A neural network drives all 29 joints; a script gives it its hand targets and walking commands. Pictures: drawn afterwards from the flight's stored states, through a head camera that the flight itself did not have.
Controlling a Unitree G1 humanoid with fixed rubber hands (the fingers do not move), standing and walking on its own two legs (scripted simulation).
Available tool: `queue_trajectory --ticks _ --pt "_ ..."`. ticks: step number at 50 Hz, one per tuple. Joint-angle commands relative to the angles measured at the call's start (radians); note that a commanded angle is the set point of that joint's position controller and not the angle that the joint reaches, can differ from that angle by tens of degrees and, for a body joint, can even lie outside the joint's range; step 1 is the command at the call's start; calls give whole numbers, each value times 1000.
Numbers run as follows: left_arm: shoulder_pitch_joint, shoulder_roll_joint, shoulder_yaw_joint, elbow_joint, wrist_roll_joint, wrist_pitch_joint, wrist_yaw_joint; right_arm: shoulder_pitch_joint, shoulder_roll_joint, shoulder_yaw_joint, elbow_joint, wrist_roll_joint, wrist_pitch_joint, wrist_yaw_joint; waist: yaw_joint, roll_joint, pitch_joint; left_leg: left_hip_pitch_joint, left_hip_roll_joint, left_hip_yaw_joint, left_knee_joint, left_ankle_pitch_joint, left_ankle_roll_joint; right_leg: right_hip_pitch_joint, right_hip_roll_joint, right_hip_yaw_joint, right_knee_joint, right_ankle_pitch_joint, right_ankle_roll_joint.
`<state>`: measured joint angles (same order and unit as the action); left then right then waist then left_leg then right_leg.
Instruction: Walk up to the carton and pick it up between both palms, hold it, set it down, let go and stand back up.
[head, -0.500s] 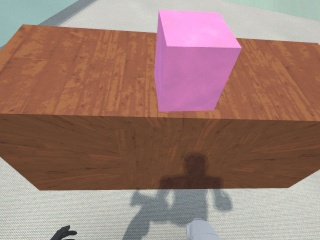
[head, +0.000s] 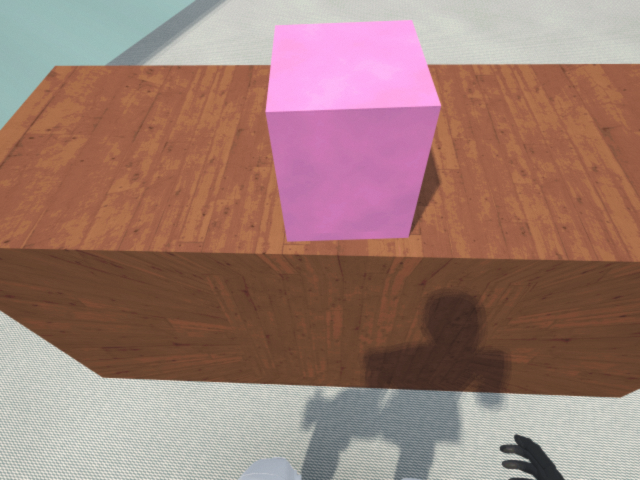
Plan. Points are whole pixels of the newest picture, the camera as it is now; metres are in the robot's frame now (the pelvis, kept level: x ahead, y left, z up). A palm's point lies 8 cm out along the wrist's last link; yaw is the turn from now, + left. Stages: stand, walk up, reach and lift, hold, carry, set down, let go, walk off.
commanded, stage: walk up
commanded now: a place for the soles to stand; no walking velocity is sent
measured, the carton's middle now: (345, 137) +0.57 +0.01 +0.08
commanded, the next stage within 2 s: none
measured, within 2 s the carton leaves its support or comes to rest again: neither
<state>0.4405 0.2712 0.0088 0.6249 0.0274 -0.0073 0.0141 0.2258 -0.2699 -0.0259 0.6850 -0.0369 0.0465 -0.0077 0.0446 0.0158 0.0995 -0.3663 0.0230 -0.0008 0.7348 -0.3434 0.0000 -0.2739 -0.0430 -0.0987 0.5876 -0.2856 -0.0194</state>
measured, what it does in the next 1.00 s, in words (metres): steps on the spot: left foot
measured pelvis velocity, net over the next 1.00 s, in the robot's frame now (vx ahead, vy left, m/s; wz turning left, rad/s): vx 0.02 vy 0.02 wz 0.06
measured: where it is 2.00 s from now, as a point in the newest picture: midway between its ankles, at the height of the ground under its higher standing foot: outside the picture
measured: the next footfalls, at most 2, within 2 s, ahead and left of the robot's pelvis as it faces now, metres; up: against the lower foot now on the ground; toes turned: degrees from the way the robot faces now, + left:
left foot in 0.04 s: +0.06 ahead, +0.14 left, +0.00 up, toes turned +1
right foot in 1.52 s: +0.19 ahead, -0.20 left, +0.00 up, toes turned +0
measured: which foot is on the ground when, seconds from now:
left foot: up 0.00-0.02, down 0.04-1.00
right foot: down 0.00-1.00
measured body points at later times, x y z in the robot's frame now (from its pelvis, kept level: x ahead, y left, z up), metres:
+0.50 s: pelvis +0.00 +0.03 +0.00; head +0.02 +0.04 +0.45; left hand +0.07 +0.30 -0.11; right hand +0.12 -0.23 -0.10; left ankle +0.02 +0.14 -0.73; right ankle +0.02 -0.11 -0.73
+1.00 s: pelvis +0.02 +0.02 +0.00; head +0.02 +0.03 +0.45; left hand +0.08 +0.29 -0.11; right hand +0.14 -0.24 -0.10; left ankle +0.02 +0.14 -0.73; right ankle +0.02 -0.11 -0.73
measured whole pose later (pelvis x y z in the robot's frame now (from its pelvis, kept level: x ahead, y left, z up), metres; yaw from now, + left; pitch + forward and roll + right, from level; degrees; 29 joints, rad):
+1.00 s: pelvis +0.02 +0.02 +0.00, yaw +3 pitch -1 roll -1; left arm 0.37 0.30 0.00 0.64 0.01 -0.01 -0.01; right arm 0.28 -0.27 0.00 0.70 0.00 0.00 0.02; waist 0.00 -0.01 0.03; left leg -0.27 -0.01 -0.04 0.55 -0.27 0.01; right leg -0.21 -0.07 -0.14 0.52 -0.28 0.02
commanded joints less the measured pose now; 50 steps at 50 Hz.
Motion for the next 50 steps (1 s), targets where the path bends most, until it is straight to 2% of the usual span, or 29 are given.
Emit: queue_trajectory --ticks 1,2,3,4,5,6,7,8,10,15,18,21,28,31,34,40,42,46,50 --pt "38 166 30 -92 -26 3 -9 25 -114 -23 -55 3 -49 -4 -42 -91 -161 301 58 -79 -294 360 63 -54 -140 118 5 356 -43" --pt "73 125 17 -100 -33 -3 -14 34 -162 -32 -48 1 -53 -8 -35 5 -204 341 155 -196 -258 445 111 -97 -90 72 46 201 -6" --pt "94 93 8 -96 -35 1 -15 18 -172 -33 -39 19 -51 -9 -21 39 -219 268 222 -248 -265 415 165 -40 -43 34 44 -19 14" --pt "81 81 11 -86 -30 12 -11 -17 -182 -36 -32 37 -45 -5 -15 82 -193 109 221 -216 -300 207 183 64 -31 41 -10 -119 8" --pt "58 99 21 -88 -24 13 -11 -53 -158 -25 -33 45 -42 1 -10 79 -133 34 164 -184 -322 71 146 89 -33 66 -66 -87 4" --pt "36 126 30 -86 -20 9 -13 -59 -127 -15 -33 48 -42 6 -15 76 -102 15 118 -147 -325 26 107 84 -44 73 -93 -43 2" --pt "27 145 36 -82 -21 4 -15 -61 -111 -9 -41 44 -41 8 -19 69 -73 14 95 -121 -320 14 81 64 -55 77 -109 -16 2" --pt "15 155 39 -83 -20 1 -17 -55 -107 -8 -41 47 -42 9 -21 67 -39 -5 82 -124 -316 21 70 45 -61 81 -116 3 -1" --pt "7 144 36 -84 -17 -6 -19 -35 -110 -11 -29 45 -47 12 -30 35 -20 15 82 -137 -312 23 67 7 -68 89 -142 -20 -7" --pt "2 138 36 -77 -17 -15 -20 -18 -117 -21 -33 40 -56 18 -35 26 -8 23 74 -143 -324 14 65 2 -66 84 -169 -31 -8" --pt "0 136 38 -75 -16 -19 -20 -12 -122 -23 -37 39 -58 20 -32 46 -31 13 68 -142 -329 -4 62 31 -71 83 -169 -43 -12" --pt "-6 146 39 -73 -13 -23 -19 -5 -124 -24 -43 34 -60 19 -36 19 -96 55 67 -140 -320 20 59 52 -72 78 -165 -30 -13" --pt "-19 141 33 -67 -17 -22 -19 28 -128 -19 -45 32 -64 18 -41 -9 -129 105 63 -126 -265 251 56 72 -84 61 -138 119 -17" --pt "-17 150 32 -62 -17 -17 -17 43 -125 -14 -44 33 -61 18 -40 -31 -123 114 59 -119 -251 274 54 68 -93 59 -140 132 -21" --pt "-19 146 30 -64 -20 -12 -17 44 -130 -14 -46 33 -58 17 -37 -22 -77 87 56 -122 -258 271 54 59 -90 53 -140 122 -15" --pt "-20 154 30 -55 -19 -10 -15 49 -128 -14 -51 35 -56 17 -35 -3 -52 57 46 -129 -289 167 50 53 -94 64 -165 30 -19" --pt "-33 154 29 -49 -19 -12 -16 53 -126 -14 -55 35 -59 18 -41 17 -65 68 45 -131 -288 195 49 61 -94 58 -158 49 -19" --pt "-42 162 31 -45 -17 -19 -16 55 -127 -14 -63 32 -63 18 -42 -1 -133 112 40 -123 -253 273 49 91 -98 50 -153 119 -20" --pt "-57 155 29 -47 -19 -13 -18 54 -128 -15 -67 31 -60 17 -40 1 -104 94 40 -126 -263 246 46 78 -98 48 -153 91 -19"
